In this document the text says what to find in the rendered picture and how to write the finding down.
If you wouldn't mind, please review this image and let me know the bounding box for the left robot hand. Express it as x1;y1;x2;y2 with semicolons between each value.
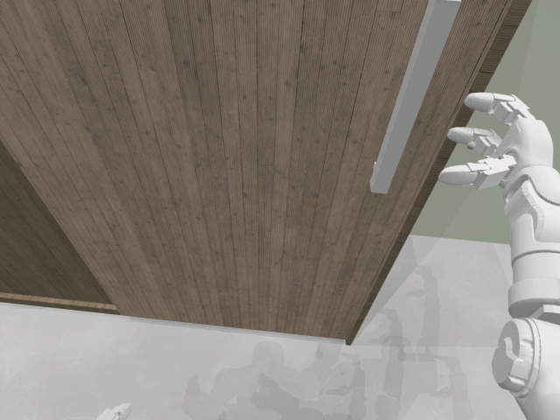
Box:
96;402;132;420

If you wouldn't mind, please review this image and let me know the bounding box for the robot right upper arm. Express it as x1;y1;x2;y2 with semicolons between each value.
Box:
492;317;560;420

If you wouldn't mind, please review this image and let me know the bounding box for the wardrobe door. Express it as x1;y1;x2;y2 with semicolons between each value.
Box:
0;139;113;305
0;0;514;340

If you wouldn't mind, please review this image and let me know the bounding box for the right robot hand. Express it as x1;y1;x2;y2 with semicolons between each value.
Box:
438;93;553;190

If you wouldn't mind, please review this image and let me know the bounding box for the right robot forearm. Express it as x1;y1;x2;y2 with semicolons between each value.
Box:
502;165;560;325

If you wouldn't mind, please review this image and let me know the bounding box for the handle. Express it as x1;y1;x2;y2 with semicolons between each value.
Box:
370;0;462;193

